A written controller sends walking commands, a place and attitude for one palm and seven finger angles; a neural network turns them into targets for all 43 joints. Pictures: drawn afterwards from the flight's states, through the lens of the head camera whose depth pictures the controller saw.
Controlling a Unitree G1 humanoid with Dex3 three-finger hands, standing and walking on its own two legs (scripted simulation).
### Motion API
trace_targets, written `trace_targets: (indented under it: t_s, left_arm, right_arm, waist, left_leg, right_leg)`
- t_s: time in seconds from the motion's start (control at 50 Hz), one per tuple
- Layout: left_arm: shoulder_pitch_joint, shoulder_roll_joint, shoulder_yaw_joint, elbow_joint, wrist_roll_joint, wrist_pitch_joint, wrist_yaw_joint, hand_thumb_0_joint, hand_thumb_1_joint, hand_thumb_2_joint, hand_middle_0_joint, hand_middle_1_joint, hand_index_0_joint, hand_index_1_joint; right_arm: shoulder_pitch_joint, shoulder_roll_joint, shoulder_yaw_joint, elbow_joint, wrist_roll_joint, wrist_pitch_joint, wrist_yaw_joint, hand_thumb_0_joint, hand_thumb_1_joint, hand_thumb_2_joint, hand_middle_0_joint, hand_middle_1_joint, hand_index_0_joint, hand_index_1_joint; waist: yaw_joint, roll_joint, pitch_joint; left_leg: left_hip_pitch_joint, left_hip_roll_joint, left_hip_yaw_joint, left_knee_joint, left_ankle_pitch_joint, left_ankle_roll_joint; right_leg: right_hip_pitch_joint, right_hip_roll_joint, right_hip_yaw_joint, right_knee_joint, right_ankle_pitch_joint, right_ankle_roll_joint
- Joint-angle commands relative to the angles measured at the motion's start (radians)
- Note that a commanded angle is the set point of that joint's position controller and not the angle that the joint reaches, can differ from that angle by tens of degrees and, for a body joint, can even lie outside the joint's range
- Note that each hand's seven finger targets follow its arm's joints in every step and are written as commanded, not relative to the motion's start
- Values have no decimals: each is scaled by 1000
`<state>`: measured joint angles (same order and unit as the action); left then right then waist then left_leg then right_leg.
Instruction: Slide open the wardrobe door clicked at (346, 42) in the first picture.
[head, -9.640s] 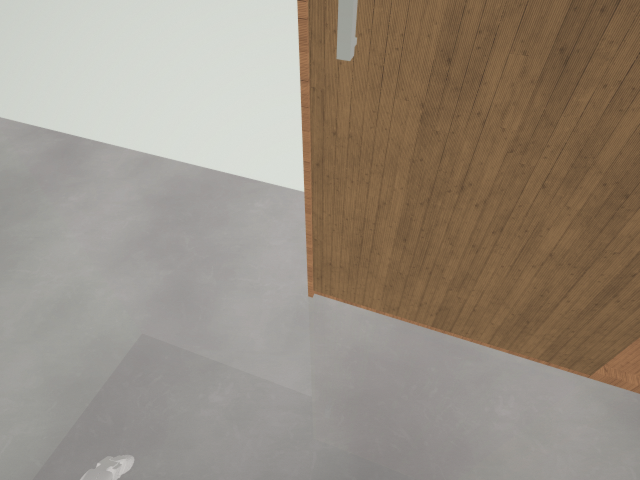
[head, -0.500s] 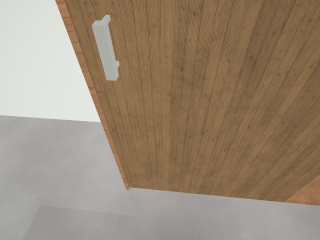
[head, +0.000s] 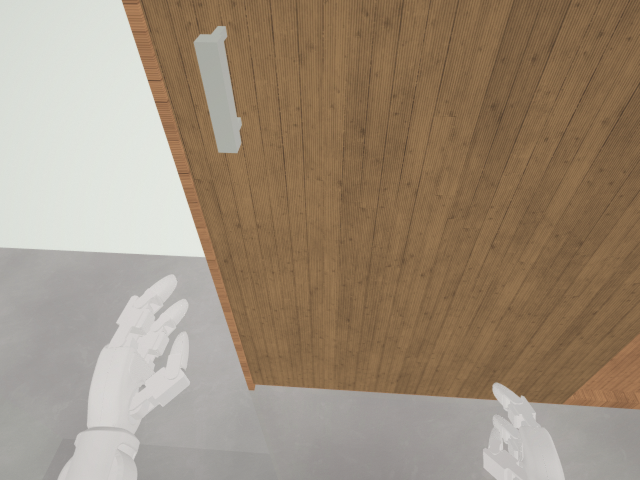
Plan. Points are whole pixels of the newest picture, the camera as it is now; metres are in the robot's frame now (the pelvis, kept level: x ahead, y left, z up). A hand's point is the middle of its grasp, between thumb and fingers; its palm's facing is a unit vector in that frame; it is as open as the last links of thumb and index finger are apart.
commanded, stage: raise the hand with hooked fingers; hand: left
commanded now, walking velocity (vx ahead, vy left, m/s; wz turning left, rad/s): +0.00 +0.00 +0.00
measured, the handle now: (224, 90) +0.52 +0.14 +0.26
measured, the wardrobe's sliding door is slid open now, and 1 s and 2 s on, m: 0.00 0.00 0.00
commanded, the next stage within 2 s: move the hooked fingers beside the handle in 1.82 s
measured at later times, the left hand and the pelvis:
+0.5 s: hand (126, 367) +0.22 +0.22 +0.09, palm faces -0.10 -0.99 -0.09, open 10.7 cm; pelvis +0.00 +0.02 +0.00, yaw +1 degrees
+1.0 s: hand (14, 268) +0.25 +0.27 +0.23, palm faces +0.09 -0.99 -0.14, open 13.5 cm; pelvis +0.01 +0.00 +0.02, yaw +2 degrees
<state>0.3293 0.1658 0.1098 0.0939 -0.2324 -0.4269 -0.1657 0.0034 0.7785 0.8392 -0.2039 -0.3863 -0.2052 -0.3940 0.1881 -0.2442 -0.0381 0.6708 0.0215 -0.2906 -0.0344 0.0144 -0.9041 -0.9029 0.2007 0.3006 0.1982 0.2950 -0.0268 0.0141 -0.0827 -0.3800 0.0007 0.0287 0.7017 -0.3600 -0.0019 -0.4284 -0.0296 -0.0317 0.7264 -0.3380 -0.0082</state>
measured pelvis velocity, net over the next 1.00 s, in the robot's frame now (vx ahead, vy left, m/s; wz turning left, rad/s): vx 0.01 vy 0.00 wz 0.04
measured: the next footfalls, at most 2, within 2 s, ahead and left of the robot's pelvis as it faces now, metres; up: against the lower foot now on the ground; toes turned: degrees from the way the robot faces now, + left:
none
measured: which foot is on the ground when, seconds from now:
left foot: down 0.00-1.00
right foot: down 0.00-1.00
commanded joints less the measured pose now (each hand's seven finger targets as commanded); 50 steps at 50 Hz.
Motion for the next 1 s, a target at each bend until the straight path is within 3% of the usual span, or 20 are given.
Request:
trace_targets:
  t_s: [0.0,0.04,0.1,0.12,0.14,0.16,0.18,0.24,0.3,0.34,0.4,0.44,0.5,0.54,0.62,0.64,0.74,0.84,0.9,0.98]
  left_arm:
    - [353,181,142,-14,-18,-44,-218,0,550,750,-225,-525,-225,-525]
    - [262,218,191,-195,-57,5,-206,0,503,730,-228,-555,-228,-555]
    - [74,171,161,-491,-86,-10,-121,0,433,700,-233,-600,-233,-600]
    - [2,193,164,-580,-78,-36,-85,0,410,690,-235,-615,-235,-615]
    - [-86,201,134,-660,-66,-65,-64,0,387,680,-237,-630,-237,-630]
    - [-85,189,110,-660,-44,-85,-50,0,363,670,-238,-645,-238,-645]
    - [-84,148,46,-636,-29,-102,-52,0,340,660,-240,-660,-240,-660]
    - [-160,152,-19,-567,-26,-91,-109,0,270,630,-245,-705,-245,-705]
    - [-116,216,22,-418,-12,57,-171,0,200,600,-250,-750,-250,-750]
    - [-13,273,128,-275,-15,202,-192,0,153,580,-253,-780,-253,-780]
    - [-31,313,242,-376,-77,336,-185,0,83,550,-258,-825,-258,-825]
    - [-38,357,352,-434,-135,364,-155,0,37,530,-262,-855,-262,-855]
    - [-81,320,348,-594,-167,312,-119,0,-33,500,-267,-900,-267,-900]
    - [-100,294,310,-606,-159,284,-118,0,-80,480,-270,-930,-270,-930]
    - [-217,284,223,-498,-116,327,-172,0,-173,440,-277,-990,-277,-990]
    - [-238,295,225,-466,-113,358,-189,0,-197,430,-278,-1005,-278,-1005]
    - [-406,473,361,-495,-105,440,-204,0,-313,380,-287,-1080,-287,-1080]
    - [-512,525,459,-477,-158,443,-215,0,-430,330,-295,-1155,-295,-1155]
    - [-552,504,436,-375,-169,493,-248,0,-500,300,-300,-1200,-300,-1200]
    - [-630,508,384,-274,-137,606,-292,0,-500,300,-300,-1200,-300,-1200]
  right_arm:
    - [-114,-140,-57,-282,15,-20,22,0,-900,-900,200,300,200,300]
    - [-110,-133,-48,-328,15,3,7,0,-900,-900,200,300,200,300]
    - [-59,-97,-25,-360,9,-1,-7,0,-900,-900,200,300,200,300]
    - [-30,-95,-21,-346,6,-5,-12,0,-900,-900,200,300,200,300]
    - [-6,-104,-13,-329,-4,-9,-17,0,-900,-900,200,300,200,300]
    - [13,-103,-11,-307,-6,-13,-22,0,-900,-900,200,300,200,300]
    - [20,-104,-2,-289,0,-21,-24,0,-900,-900,200,300,200,300]
    - [11,-129,21,-254,13,-47,-36,0,-900,-900,200,300,200,300]
    - [-8,-137,22,-249,32,-55,-57,0,-900,-900,200,300,200,300]
    - [-35,-133,20,-250,41,-45,-61,0,-900,-900,200,300,200,300]
    - [-89,-112,39,-296,39,-29,-63,0,-900,-900,200,300,200,300]
    - [-107,-98,54,-301,33,-30,-62,0,-900,-900,200,300,200,300]
    - [-73,-86,65,-293,27,-66,-49,0,-900,-900,200,300,200,300]
    - [-53,-96,63,-271,21,-91,-39,0,-900,-900,200,300,200,300]
    - [-27,-129,54,-222,40,-108,-53,0,-900,-900,200,300,200,300]
    - [-32,-136,52,-220,43,-109,-61,0,-900,-900,200,300,200,300]
    - [-61,-142,62,-224,45,-101,-90,0,-900,-900,200,300,200,300]
    - [-94,-124,81,-220,44,-89,-87,0,-900,-900,200,300,200,300]
    - [-100,-126,86,-208,52,-78,-82,0,-900,-900,200,300,200,300]
    - [-102,-139,85,-213,66,-43,-78,0,-900,-900,200,300,200,300]
  waist:
    - [111,-149,-7]
    - [119,-27,-64]
    - [73,133,-122]
    - [51,140,-156]
    - [21,121,-134]
    - [11,132,-137]
    - [-13,130,-92]
    - [-48,147,-17]
    - [-20,53,-10]
    - [41,16,-20]
    - [94,-27,-103]
    - [126,-42,-134]
    - [114,49,-151]
    - [100,50,-121]
    - [51,74,-15]
    - [53,61,19]
    - [85,59,-29]
    - [106,85,-73]
    - [96,121,-27]
    - [79,60,12]
  left_leg:
    - [-183,-48,34,18,104,6]
    - [-157,-48,36,17,99,13]
    - [-69,-26,-1,15,110,20]
    - [-34,-18,-19,25,142,22]
    - [-25,-8,-38,35,145,25]
    - [-13,-1,-50,34,147,26]
    - [-15,4,-59,37,134,27]
    - [-26,12,-90,21,57,30]
    - [-50,13,-108,-42,-20,31]
    - [-64,11,-101,-81,3,27]
    - [-29,4,-86,-120,105,21]
    - [-2,5,-88,-134,192,10]
    - [74,10,-80,-148,285,-9]
    - [89,11,-74,-148,313,-10]
    - [96,16,-77,-180,184,7]
    - [94,14,-75,-190,160,14]
    - [148,3,-90,-235,127,26]
    - [213,-5,-83,-247,238,20]
    - [220,-7,-73,-257,247,18]
    - [212,-6,-63,-264,236,28]
  right_leg:
    - [40,-6,23,-63,77,-17]
    - [37,0,24,-50,44,-14]
    - [-2,23,0,-22,61,-15]
    - [-8,30,-5,-11,101,-17]
    - [-36,41,-8,4,111,-16]
    - [-57,44,-14,6,104,-21]
    - [-88,46,-21,4,89,-21]
    - [-104,45,-20,-31,25,-19]
    - [-48,40,-21,-77,-29,-13]
    - [22,36,-27,-103,-15,-15]
    - [131,26,-53,-107,77,-7]
    - [196,37,-67,-107,144,-13]
    - [187,44,-82,-112,215,-17]
    - [184,47,-74,-128,244,-17]
    - [125,40,-60,-182,143,-7]
    - [126,41,-53,-202,128,-8]
    - [190,35,-41,-247,73,-8]
    - [268,41,-43,-268,188,-16]
    - [256,36,-38,-282,234,-16]
    - [241,29,-27,-308,243,-5]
